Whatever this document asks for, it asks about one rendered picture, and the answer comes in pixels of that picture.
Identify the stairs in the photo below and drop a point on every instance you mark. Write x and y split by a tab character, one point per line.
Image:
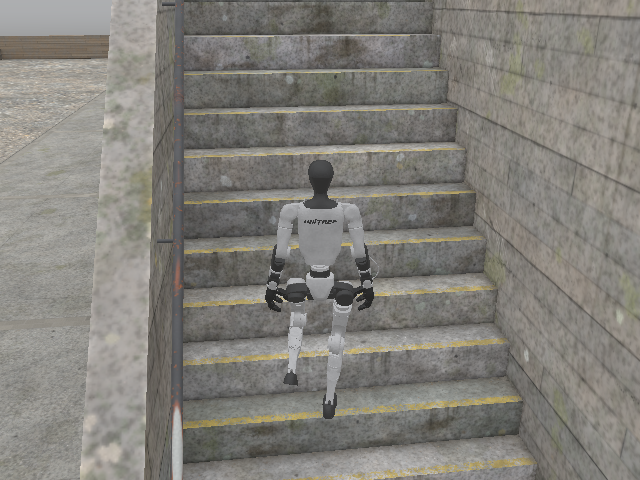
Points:
269	87

